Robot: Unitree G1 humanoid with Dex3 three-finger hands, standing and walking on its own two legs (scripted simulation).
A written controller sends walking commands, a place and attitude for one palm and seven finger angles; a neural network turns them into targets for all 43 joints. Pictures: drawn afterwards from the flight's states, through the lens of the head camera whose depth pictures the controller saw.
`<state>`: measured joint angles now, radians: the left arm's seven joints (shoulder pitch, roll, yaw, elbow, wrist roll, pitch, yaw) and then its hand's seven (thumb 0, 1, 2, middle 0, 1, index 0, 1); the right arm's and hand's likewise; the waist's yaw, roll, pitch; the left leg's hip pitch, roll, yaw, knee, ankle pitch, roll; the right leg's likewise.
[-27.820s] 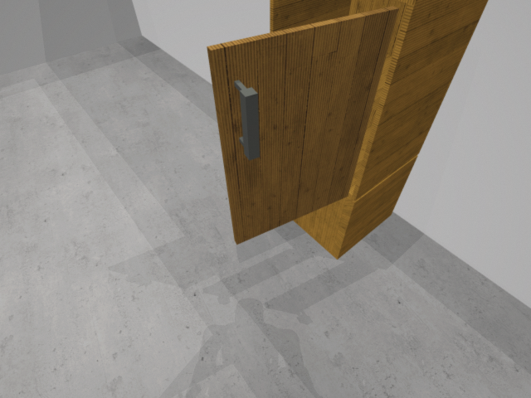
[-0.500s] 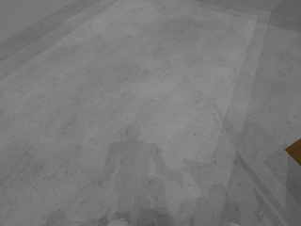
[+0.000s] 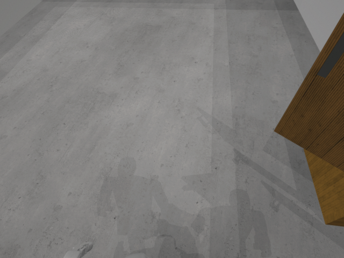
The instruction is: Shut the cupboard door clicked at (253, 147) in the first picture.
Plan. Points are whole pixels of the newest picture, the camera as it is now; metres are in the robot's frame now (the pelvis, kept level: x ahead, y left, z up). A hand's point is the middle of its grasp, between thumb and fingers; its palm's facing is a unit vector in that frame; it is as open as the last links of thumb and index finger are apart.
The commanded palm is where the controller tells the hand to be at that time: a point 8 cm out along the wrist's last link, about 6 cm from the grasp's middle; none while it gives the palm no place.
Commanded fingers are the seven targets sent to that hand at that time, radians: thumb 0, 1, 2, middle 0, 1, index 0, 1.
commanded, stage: turn to face it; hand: left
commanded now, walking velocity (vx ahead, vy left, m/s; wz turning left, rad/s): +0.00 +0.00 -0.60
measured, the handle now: (340, 48) +0.63 -0.44 +0.12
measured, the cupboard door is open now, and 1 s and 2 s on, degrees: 53 53 53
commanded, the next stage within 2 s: take the last steps up to it in 1.20 s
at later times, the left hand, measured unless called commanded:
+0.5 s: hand (96, 249) +0.16 +0.23 -0.16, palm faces -0.23 -0.95 -0.19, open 7.4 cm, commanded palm none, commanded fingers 0.00 0.90 0.90 -0.20 -0.30 -0.20 -0.30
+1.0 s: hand (136, 233) +0.20 +0.12 -0.13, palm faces -0.51 -0.82 -0.25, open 7.4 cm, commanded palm none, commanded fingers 0.00 0.90 0.90 -0.20 -0.30 -0.20 -0.30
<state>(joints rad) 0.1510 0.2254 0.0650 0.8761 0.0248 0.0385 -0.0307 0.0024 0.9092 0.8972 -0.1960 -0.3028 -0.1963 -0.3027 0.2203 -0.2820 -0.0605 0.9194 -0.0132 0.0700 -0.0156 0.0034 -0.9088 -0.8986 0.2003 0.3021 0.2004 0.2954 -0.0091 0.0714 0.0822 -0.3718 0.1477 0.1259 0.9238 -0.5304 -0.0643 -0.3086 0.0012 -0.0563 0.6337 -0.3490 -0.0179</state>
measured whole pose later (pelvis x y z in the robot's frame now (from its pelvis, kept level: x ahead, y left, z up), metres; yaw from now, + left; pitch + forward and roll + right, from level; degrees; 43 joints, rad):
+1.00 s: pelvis +0.02 +0.00 +0.02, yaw -31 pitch +2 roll +1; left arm 0.18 0.19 0.04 0.91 0.02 0.03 0.00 0.00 0.91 0.90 -0.20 -0.30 -0.20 -0.30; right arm 0.21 -0.25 -0.05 0.93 -0.01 0.06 -0.01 0.00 -0.91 -0.90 0.20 0.30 0.20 0.29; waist -0.02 0.04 0.06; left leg -0.51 0.08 0.03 1.06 -0.39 -0.09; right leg -0.25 0.01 0.01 0.48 -0.26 -0.03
